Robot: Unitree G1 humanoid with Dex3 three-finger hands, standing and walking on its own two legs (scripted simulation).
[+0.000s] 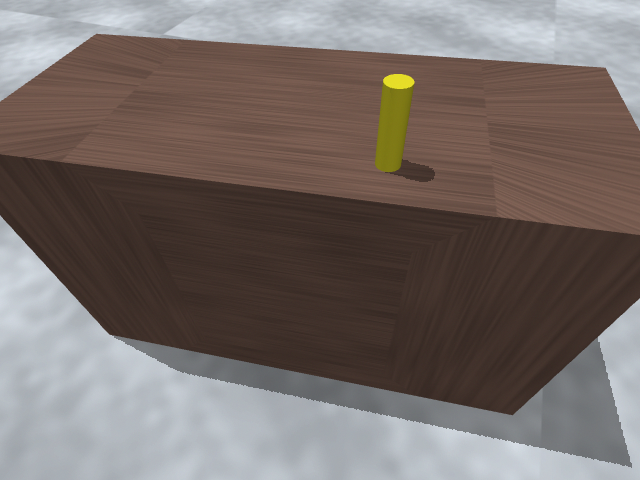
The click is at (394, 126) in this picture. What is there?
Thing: slim round
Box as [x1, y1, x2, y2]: [375, 74, 414, 171]
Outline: 403,74 391,74 383,79 375,165 379,169 384,171 396,170 400,166 414,81 409,76
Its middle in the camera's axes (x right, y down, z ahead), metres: +0.12 -0.20 +0.66
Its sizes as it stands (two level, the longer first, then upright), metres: 0.048 0.048 0.157
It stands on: a support 0.80 m high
